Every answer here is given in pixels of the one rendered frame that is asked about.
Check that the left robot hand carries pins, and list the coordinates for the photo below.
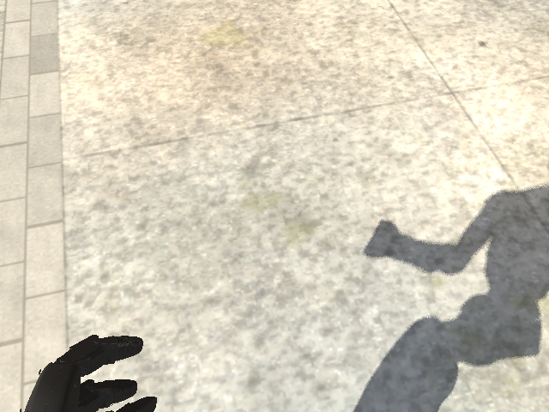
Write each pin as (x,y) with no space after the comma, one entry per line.
(59,387)

